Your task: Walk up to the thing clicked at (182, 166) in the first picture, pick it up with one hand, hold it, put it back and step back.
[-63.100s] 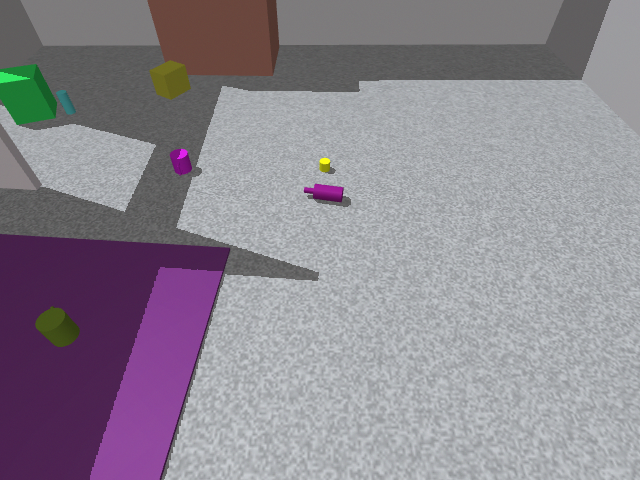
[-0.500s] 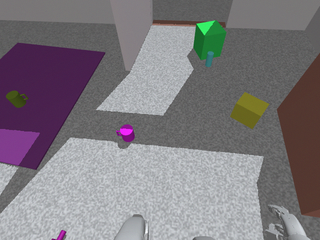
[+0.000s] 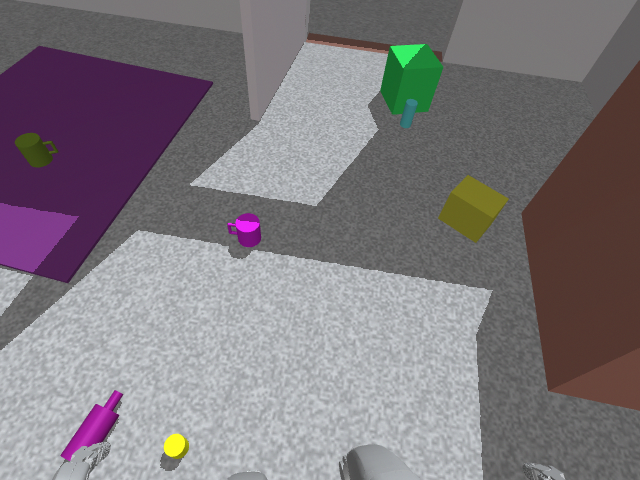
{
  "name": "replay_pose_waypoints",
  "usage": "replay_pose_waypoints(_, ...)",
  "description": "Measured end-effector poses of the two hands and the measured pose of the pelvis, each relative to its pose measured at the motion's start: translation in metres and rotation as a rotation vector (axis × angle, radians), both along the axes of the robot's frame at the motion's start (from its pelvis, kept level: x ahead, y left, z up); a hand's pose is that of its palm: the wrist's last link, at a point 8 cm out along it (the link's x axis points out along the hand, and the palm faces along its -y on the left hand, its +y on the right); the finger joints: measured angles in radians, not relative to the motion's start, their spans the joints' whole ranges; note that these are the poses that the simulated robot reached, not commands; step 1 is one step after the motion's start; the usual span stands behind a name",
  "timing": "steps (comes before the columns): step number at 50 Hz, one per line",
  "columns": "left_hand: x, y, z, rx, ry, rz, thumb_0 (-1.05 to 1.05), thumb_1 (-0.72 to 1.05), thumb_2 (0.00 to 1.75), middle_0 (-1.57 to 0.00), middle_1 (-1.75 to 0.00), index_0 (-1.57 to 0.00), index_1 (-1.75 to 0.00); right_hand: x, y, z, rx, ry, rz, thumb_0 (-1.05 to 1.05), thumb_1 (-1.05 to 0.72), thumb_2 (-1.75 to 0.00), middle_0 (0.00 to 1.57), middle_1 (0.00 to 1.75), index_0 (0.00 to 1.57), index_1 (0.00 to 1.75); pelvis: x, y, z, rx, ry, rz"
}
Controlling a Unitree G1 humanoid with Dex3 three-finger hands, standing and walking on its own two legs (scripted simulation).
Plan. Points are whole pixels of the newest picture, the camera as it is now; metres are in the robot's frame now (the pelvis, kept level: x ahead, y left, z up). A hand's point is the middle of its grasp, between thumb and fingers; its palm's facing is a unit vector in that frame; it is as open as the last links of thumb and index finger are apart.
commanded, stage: step back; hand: left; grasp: from above
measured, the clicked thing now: (244, 230) +0.98 +0.23 -0.72
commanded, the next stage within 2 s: stand in 1.32 s
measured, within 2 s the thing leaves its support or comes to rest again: neither
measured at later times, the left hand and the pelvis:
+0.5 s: hand out of the picture -0.05 +0.27 -0.14, palm faces +0.04 -0.90 -0.43, open 7.4 cm; pelvis -0.13 -0.01 -0.01, yaw +2 degrees
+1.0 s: hand out of the picture -0.02 +0.22 -0.14, palm faces +0.04 -0.92 -0.38, open 7.4 cm; pelvis -0.10 -0.04 +0.00, yaw +2 degrees
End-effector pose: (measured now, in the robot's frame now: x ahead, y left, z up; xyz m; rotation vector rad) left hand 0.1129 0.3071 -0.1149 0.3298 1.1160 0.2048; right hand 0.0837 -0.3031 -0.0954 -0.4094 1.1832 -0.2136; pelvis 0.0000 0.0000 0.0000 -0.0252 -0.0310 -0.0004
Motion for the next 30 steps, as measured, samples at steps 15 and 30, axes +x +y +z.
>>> replay_pose_waypoints(15,-0.156,-0.024,0.013,0.070,0.113,0.005,0.01,0.91,0.90,-0.21,-0.30,-0.20,-0.30,-0.085,-0.036,-0.022,0.062,-0.076,-0.043,0.01,-0.91,-0.90,0.21,0.30,0.21,0.30,-0.099,-0.026,-0.005,0.049,-0.018,-0.060)
replay_pose_waypoints(30,-0.187,0.006,0.008,0.037,0.051,0.053,0.00,0.91,0.90,-0.21,-0.30,-0.20,-0.30,-0.184,-0.013,-0.017,0.055,0.059,-0.036,0.01,-0.90,-0.90,0.21,0.30,0.21,0.30,-0.130,-0.011,-0.002,0.040,-0.016,0.036)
